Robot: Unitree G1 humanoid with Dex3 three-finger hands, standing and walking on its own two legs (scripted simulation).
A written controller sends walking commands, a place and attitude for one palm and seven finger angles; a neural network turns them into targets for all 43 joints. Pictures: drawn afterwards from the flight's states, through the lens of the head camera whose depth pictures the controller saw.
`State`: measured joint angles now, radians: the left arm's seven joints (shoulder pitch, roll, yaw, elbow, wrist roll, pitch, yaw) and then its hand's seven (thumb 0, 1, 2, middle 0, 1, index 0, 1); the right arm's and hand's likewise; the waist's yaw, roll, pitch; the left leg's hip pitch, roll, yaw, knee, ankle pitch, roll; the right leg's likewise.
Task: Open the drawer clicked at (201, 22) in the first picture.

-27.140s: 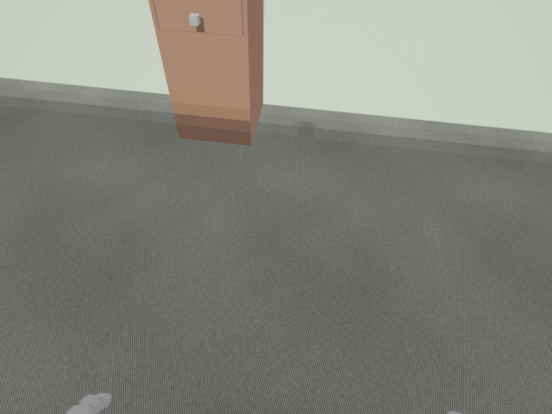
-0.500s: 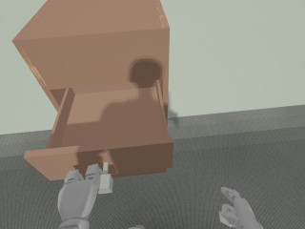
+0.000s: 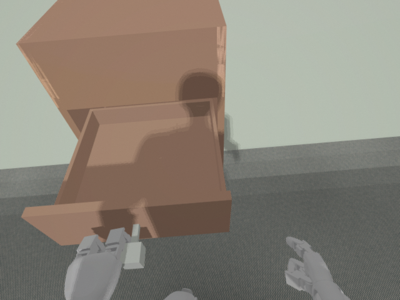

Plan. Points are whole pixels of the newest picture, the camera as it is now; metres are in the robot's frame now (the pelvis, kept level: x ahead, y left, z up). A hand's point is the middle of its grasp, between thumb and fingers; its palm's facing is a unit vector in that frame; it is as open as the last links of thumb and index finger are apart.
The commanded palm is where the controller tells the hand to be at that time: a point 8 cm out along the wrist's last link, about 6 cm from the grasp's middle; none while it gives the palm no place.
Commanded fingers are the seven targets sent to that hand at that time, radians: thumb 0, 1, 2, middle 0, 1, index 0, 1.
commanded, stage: pull the drawer open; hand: left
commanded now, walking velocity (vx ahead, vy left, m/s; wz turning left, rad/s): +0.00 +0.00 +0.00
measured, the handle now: (134, 245) +0.22 +0.16 +0.00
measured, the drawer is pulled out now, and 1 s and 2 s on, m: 0.30 0.30 0.30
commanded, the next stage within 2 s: open the thumb to release the handle in 0.10 s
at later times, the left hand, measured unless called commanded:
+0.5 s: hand (101, 281) +0.16 +0.22 -0.02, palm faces -0.04 -0.15 -0.99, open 7.8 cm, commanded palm +0.14 +0.21 +0.04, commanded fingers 0.00 -0.22 0.42 -0.32 -1.23 -0.32 -1.23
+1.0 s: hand (108, 273) +0.18 +0.21 -0.03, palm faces -0.01 -0.16 -0.99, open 13.8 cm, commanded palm +0.15 +0.21 +0.04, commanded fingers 0.00 -0.50 0.30 -0.30 -1.20 -0.30 -1.20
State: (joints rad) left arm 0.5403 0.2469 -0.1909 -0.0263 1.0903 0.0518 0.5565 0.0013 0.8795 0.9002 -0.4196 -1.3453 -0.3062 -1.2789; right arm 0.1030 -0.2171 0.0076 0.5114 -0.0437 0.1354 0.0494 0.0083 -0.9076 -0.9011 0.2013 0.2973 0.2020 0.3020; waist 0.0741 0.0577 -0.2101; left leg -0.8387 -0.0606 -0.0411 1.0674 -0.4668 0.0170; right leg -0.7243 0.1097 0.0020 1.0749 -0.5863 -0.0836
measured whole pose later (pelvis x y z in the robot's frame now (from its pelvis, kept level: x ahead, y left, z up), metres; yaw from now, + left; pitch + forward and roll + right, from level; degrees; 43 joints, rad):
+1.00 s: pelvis -0.01 +0.02 +0.00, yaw +0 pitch +14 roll -2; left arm 0.45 0.25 -0.23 0.05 1.10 0.09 0.56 0.00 -0.48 0.31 -0.32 -1.20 -0.32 -1.21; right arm 0.12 -0.22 0.01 0.52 -0.04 0.15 0.03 0.01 -0.91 -0.90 0.20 0.30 0.20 0.30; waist 0.06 0.06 -0.20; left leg -0.84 -0.06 -0.04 1.06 -0.45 0.04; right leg -0.71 0.11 0.00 1.04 -0.56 -0.06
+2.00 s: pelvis +0.00 +0.00 +0.03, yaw -1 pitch +7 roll +0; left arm 0.46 0.30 -0.24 -0.10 1.02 0.16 0.43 0.00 -0.49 0.30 -0.33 -1.20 -0.35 -1.22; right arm 0.11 -0.24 0.00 0.52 -0.01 0.15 0.04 0.01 -0.91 -0.90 0.20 0.30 0.20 0.30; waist 0.07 0.08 -0.15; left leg -0.61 -0.05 -0.04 0.86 -0.38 0.02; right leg -0.50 0.11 0.02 0.85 -0.48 -0.08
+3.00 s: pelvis +0.01 +0.01 +0.05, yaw -1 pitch +4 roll -1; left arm 0.54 0.36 -0.18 -0.40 0.95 0.16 0.26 0.00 -0.49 0.30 -0.32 -1.20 -0.32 -1.21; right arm 0.10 -0.25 0.01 0.50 0.01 0.15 0.07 0.01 -0.91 -0.90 0.20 0.30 0.20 0.30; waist 0.10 0.11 -0.13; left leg -0.46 -0.05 -0.03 0.74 -0.35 0.03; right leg -0.34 0.10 0.04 0.71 -0.43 -0.07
